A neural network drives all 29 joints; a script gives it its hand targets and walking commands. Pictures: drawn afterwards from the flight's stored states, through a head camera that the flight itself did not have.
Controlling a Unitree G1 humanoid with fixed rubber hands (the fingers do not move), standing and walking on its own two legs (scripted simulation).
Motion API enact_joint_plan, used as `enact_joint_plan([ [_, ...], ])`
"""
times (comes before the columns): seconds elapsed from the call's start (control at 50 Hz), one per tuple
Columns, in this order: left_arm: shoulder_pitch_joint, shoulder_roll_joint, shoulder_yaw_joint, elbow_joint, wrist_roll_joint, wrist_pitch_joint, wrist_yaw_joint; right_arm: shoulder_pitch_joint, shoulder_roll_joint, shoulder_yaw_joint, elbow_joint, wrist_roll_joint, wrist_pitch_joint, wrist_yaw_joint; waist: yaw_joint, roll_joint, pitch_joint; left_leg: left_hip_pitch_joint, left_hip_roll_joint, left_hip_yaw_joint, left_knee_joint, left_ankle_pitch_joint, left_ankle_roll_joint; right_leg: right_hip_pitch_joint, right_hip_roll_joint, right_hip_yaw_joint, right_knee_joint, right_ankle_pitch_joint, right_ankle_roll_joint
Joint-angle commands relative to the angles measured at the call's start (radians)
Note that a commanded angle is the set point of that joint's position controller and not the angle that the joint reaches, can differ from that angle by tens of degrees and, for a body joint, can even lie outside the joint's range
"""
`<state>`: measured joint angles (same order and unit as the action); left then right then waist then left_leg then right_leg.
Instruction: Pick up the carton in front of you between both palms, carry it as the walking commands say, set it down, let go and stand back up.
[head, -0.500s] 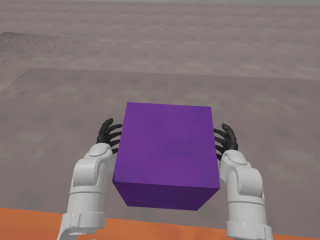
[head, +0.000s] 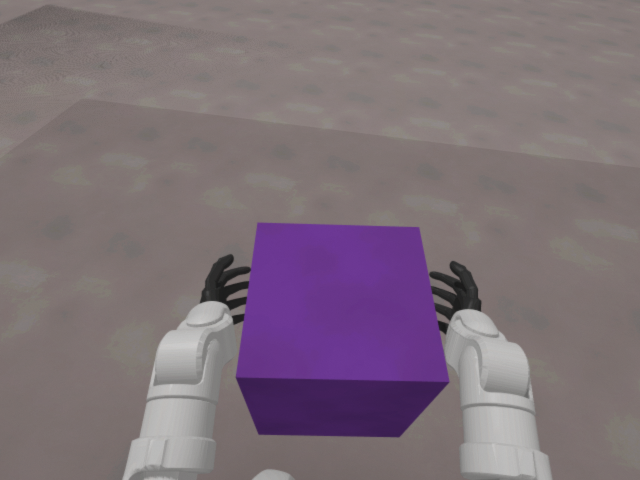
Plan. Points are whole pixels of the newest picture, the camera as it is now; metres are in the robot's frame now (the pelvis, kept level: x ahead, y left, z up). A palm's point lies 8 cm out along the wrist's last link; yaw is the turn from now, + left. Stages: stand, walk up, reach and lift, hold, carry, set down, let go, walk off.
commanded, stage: carry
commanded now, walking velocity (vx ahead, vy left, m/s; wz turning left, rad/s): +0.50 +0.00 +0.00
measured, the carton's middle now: (333, 337) +0.33 +0.03 +0.00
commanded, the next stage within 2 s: none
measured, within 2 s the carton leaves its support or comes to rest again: neither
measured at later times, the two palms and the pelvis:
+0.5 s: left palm (304, 192) +0.75 +0.15 -0.09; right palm (436, 213) +0.72 -0.15 -0.08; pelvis +0.42 +0.03 -0.12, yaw +0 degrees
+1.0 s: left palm (319, 95) +1.05 +0.16 +0.00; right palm (430, 106) +1.06 -0.14 -0.01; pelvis +0.79 +0.00 -0.09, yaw +3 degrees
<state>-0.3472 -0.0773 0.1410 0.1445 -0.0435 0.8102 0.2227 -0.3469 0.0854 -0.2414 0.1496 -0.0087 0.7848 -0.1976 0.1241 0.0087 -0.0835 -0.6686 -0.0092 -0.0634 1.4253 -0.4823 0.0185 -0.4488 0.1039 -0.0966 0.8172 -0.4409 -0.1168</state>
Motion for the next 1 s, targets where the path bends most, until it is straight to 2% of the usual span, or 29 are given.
enact_joint_plan([
  [0.0, -0.682, -0.869, -0.632, -0.172, -0.264, -0.037, -0.088, -0.504, 0.696, 0.455, -0.109, 0.056, -0.02, 0.02, -0.034, -0.018, -0.251, -0.099, 0.045, 0.014, -0.4, 0.311, -0.002, 0.26, -0.3, 0.486, -0.217, 0.56, -0.159],
  [0.02, -0.699, -0.877, -0.634, -0.177, -0.272, -0.046, -0.098, -0.529, 0.7, 0.465, -0.125, 0.058, -0.029, 0.025, -0.024, -0.041, -0.299, -0.099, 0.052, 0.03, -0.401, 0.527, 0.018, 0.314, -0.276, 0.41, -0.121, 0.494, -0.126],
  [0.06, -0.635, -0.881, -0.616, -0.152, -0.258, -0.061, -0.108, -0.548, 0.722, 0.511, -0.159, 0.065, -0.045, 0.032, 0.0, -0.045, -0.254, -0.034, 0.03, 0.069, -0.741, 0.806, 0.022, 0.283, -0.165, 0.279, -0.07, 0.244, -0.073],
  [0.1, -0.595, -0.857, -0.606, -0.167, -0.242, -0.076, -0.101, -0.551, 0.712, 0.545, -0.202, 0.083, -0.055, 0.03, 0.024, -0.117, -0.225, 0.206, -0.008, 0.15, -0.893, 0.907, 0.019, 0.162, -0.124, 0.21, -0.038, 0.181, -0.066],
  [0.14, -0.532, -0.792, -0.594, -0.171, -0.219, -0.069, -0.085, -0.526, 0.653, 0.554, -0.239, 0.088, -0.046, 0.016, 0.01, -0.11, -0.227, 0.296, -0.016, 0.174, -0.944, 0.936, 0.031, 0.192, -0.121, 0.184, 0.059, 0.21, -0.064],
  [0.16, -0.499, -0.771, -0.592, -0.167, -0.206, -0.06, -0.075, -0.499, 0.623, 0.547, -0.237, 0.087, -0.037, 0.01, -0.016, -0.088, -0.236, 0.337, -0.011, 0.182, -1.006, 0.939, 0.041, 0.238, -0.121, 0.17, 0.137, 0.289, -0.052],
  [0.18, -0.46, -0.749, -0.578, -0.143, -0.179, -0.049, -0.063, -0.45, 0.593, 0.539, -0.214, 0.08, -0.024, 0.007, -0.07, -0.058, -0.261, 0.441, -0.008, 0.184, -1.081, 0.949, 0.06, 0.257, -0.12, 0.146, 0.29, 0.406, -0.032],
  [0.2, -0.434, -0.717, -0.558, -0.125, -0.154, -0.036, -0.049, -0.427, 0.565, 0.534, -0.201, 0.08, -0.011, 0.003, -0.138, -0.03, -0.291, 0.613, 0.038, 0.139, -1.07, 0.861, 0.096, 0.174, -0.127, 0.131, 0.497, 0.434, -0.005],
  [0.22, -0.44, -0.68, -0.537, -0.149, -0.142, -0.026, -0.038, -0.375, 0.535, 0.506, -0.159, 0.074, 0.001, -0.002, -0.172, 0.145, -0.37, 0.869, 0.173, -0.003, -0.923, 1.114, 0.161, -0.052, -0.067, 0.09, 0.764, 0.021, 0.037],
  [0.24, -0.414, -0.654, -0.518, -0.144, -0.124, -0.015, -0.028, -0.337, 0.524, 0.498, -0.139, 0.083, 0.013, -0.006, -0.155, 0.204, -0.431, 1.138, 0.365, -0.202, -0.687, 1.473, 0.237, -0.385, -0.044, 0.093, 0.921, -0.325, 0.084],
  [0.26, -0.365, -0.638, -0.483, -0.136, -0.109, -0.005, -0.022, -0.338, 0.539, 0.522, -0.152, 0.102, 0.021, -0.012, -0.235, 0.208, -0.542, 1.265, 0.436, -0.422, -0.714, 1.235, 0.336, -0.539, -0.065, 0.152, 0.999, -0.272, 0.112],
  [0.28, -0.391, -0.651, -0.493, -0.161, -0.11, 0.002, -0.016, -0.312, 0.562, 0.524, -0.136, 0.117, 0.026, -0.013, -0.259, 0.141, -0.529, 1.204, 0.41, -0.498, -0.792, 0.904, 0.346, -0.591, -0.091, 0.143, 0.931, -0.215, 0.095],
  [0.3, -0.438, -0.67, -0.482, -0.215, -0.129, -0.005, -0.017, -0.369, 0.609, 0.548, -0.171, 0.155, 0.02, -0.008, -0.265, 0.072, -0.498, 1.112, 0.381, -0.577, -0.854, 0.675, 0.343, -0.654, -0.118, 0.182, 0.826, -0.122, 0.073],
  [0.32, -0.465, -0.694, -0.46, -0.205, -0.109, -0.01, -0.019, -0.439, 0.69, 0.601, -0.187, 0.194, 0.019, 0.007, -0.248, -0.01, -0.436, 0.956, 0.35, -0.561, -0.889, 0.648, 0.32, -0.603, -0.128, 0.169, 0.754, -0.091, 0.077],
  [0.36, -0.51, -0.74, -0.438, -0.218, -0.074, -0.035, -0.031, -0.56, 0.768, 0.679, -0.257, 0.254, 0.002, 0.042, -0.212, -0.037, -0.382, 0.762, 0.308, -0.444, -0.922, 0.619, 0.312, -0.525, -0.155, 0.161, 0.602, -0.037, 0.078],
  [0.4, -0.487, -0.757, -0.431, -0.189, -0.032, -0.05, -0.043, -0.628, 0.82, 0.731, -0.275, 0.289, -0.02, 0.071, -0.184, 0.057, -0.374, 0.703, 0.276, -0.322, -0.938, 0.632, 0.284, -0.486, -0.172, 0.142, 0.485, 0.026, 0.089],
  [0.46, -0.537, -0.752, -0.461, -0.246, -0.036, -0.069, -0.051, -0.651, 0.835, 0.752, -0.296, 0.324, -0.043, 0.09, -0.176, 0.14, -0.342, 0.583, 0.179, -0.105, -0.956, 0.849, 0.198, -0.269, -0.156, 0.067, 0.113, 0.264, 0.083],
  [0.48, -0.512, -0.747, -0.468, -0.238, -0.031, -0.072, -0.049, -0.613, 0.825, 0.744, -0.271, 0.312, -0.042, 0.09, -0.191, 0.147, -0.333, 0.573, 0.16, -0.053, -0.979, 0.895, 0.164, -0.181, -0.139, 0.037, -0.02, 0.339, 0.084],
  [0.54, -0.448, -0.703, -0.497, -0.254, -0.035, -0.077, -0.047, -0.503, 0.766, 0.715, -0.252, 0.255, -0.038, 0.076, -0.18, 0.106, -0.341, 0.671, 0.155, 0.013, -0.934, 1.063, 0.113, -0.005, -0.063, -0.062, -0.254, 0.474, 0.068],
  [0.56, -0.414, -0.695, -0.505, -0.242, -0.039, -0.072, -0.048, -0.476, 0.746, 0.705, -0.24, 0.231, -0.034, 0.067, -0.154, 0.1, -0.363, 0.679, 0.14, 0.06, -0.841, 1.117, 0.08, 0.122, -0.048, -0.087, -0.353, 0.54, 0.061],
  [0.58, -0.386, -0.683, -0.512, -0.237, -0.049, -0.067, -0.049, -0.439, 0.713, 0.689, -0.239, 0.211, -0.028, 0.059, -0.118, 0.088, -0.422, 0.628, 0.116, 0.116, -0.708, 1.06, 0.037, 0.337, -0.07, -0.093, -0.426, 0.609, 0.059],
  [0.6, -0.356, -0.68, -0.52, -0.235, -0.056, -0.059, -0.05, -0.43, 0.684, 0.68, -0.25, 0.194, -0.019, 0.052, -0.097, 0.014, -0.496, 0.448, 0.105, 0.111, -0.526, 0.763, 0.003, 0.6, -0.202, 0.066, -0.375, 0.724, 0.023],
  [0.62, -0.356, -0.659, -0.516, -0.235, -0.065, -0.048, -0.049, -0.411, 0.681, 0.68, -0.269, 0.182, -0.004, 0.046, -0.127, -0.204, -0.56, 0.19, 0.01, 0.113, -0.312, 0.034, -0.044, 0.831, -0.497, 0.445, -0.28, 1.032, -0.062],
  [0.64, -0.292, -0.632, -0.508, -0.217, -0.056, -0.026, -0.041, -0.335, 0.667, 0.659, -0.244, 0.17, 0.017, 0.042, -0.101, -0.277, -0.601, 0.025, -0.052, 0.074, -0.106, -0.079, -0.047, 0.92, -0.581, 0.635, -0.358, 0.928, -0.198],
  [0.66, -0.271, -0.651, -0.508, -0.254, -0.07, -0.014, -0.041, -0.321, 0.68, 0.653, -0.265, 0.179, 0.031, 0.043, -0.107, -0.227, -0.574, -0.057, -0.015, 0.059, -0.092, -0.047, -0.031, 0.902, -0.52, 0.643, -0.4, 0.785, -0.181],
  [0.72, -0.332, -0.761, -0.575, -0.355, -0.115, 0.025, -0.078, -0.3, 0.754, 0.64, -0.285, 0.16, 0.067, 0.056, -0.107, -0.058, -0.415, -0.04, 0.084, 0.05, -0.294, 0.126, -0.035, 0.688, -0.455, 0.405, -0.479, 0.787, -0.059],
  [0.76, -0.336, -0.786, -0.618, -0.399, -0.143, 0.046, -0.105, -0.259, 0.768, 0.65, -0.3, 0.127, 0.086, 0.066, -0.108, -0.096, -0.383, 0.016, 0.076, 0.082, -0.448, 0.158, -0.039, 0.637, -0.413, 0.315, -0.517, 0.788, -0.022],
  [0.86, -0.247, -0.767, -0.681, -0.521, -0.201, 0.116, -0.152, -0.147, 0.771, 0.698, -0.434, 0.102, 0.141, 0.068, -0.118, -0.161, -0.292, 0.075, 0.041, 0.181, -0.718, 0.285, -0.05, 0.578, -0.334, 0.108, -0.556, 0.796, 0.0],
  [0.98, -0.02, -0.736, -0.66, -0.635, -0.164, 0.23, -0.154, -0.064, 0.763, 0.789, -0.641, 0.186, 0.267, 0.11, -0.099, -0.188, -0.15, 0.168, 0.044, 0.252, -0.934, 0.454, -0.035, 0.526, -0.323, 0.032, -0.578, 0.756, 0.019],
])
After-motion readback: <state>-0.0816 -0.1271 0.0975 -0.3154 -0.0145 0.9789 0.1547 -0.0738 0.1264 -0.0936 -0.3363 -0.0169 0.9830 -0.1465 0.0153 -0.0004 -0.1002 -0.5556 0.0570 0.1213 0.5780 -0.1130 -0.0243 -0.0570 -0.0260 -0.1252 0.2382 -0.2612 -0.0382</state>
